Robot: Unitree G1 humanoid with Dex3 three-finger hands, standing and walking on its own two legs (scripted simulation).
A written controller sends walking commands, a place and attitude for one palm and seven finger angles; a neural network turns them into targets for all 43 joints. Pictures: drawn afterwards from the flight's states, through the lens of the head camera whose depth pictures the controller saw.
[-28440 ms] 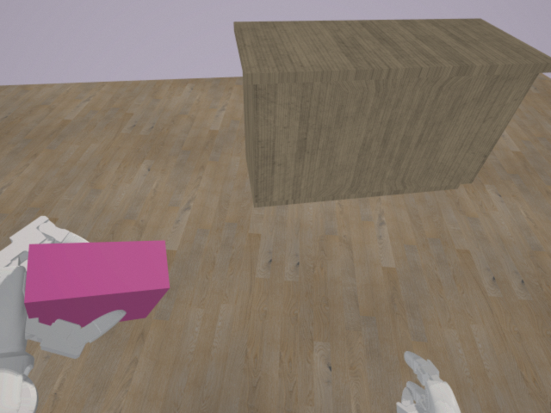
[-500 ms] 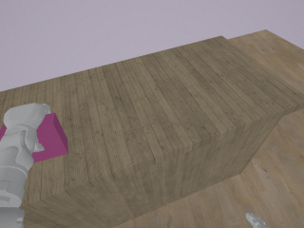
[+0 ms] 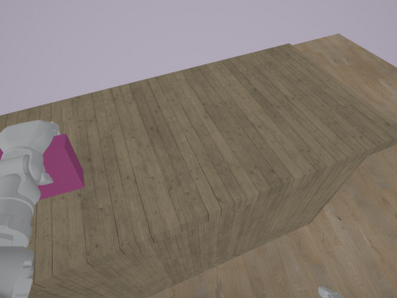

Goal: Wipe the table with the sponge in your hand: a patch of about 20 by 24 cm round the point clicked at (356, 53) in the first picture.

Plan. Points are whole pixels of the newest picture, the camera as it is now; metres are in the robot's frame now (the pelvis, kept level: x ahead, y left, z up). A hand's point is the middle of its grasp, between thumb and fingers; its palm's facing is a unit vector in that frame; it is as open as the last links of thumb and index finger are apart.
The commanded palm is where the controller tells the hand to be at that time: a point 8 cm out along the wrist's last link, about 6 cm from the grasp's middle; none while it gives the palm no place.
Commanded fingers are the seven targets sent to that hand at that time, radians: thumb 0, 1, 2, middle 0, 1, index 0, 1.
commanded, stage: slide across to the middle lane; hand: left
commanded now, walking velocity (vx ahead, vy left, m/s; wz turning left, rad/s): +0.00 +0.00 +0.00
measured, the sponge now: (47, 175) +0.35 +0.37 +0.03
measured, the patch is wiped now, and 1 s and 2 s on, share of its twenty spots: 0.20 0.40 0.55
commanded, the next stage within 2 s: wipe back along the middle lane in 0.60 s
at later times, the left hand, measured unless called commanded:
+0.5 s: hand (68, 144) +0.40 +0.32 +0.08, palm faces -0.04 -0.01 -1.00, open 9.9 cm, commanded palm +0.38 +0.29 +0.13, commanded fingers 0.00 0.10 1.30 -1.20 -1.60 -1.20 -1.60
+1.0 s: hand (82, 148) +0.39 +0.28 +0.08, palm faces -0.01 -0.02 -1.00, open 9.9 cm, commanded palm +0.36 +0.26 +0.12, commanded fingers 0.00 0.10 1.30 -1.20 -1.60 -1.20 -1.60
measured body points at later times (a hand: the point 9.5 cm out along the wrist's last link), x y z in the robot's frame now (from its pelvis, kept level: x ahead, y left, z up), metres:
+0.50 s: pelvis +0.03 +0.02 +0.01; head +0.05 +0.01 +0.46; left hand +0.40 +0.31 +0.14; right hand +0.22 -0.20 -0.11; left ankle +0.02 +0.10 -0.73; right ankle +0.02 -0.09 -0.73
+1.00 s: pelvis +0.05 +0.00 +0.01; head +0.06 -0.02 +0.46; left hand +0.39 +0.28 +0.13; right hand +0.23 -0.24 -0.10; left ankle +0.02 +0.10 -0.73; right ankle +0.02 -0.10 -0.73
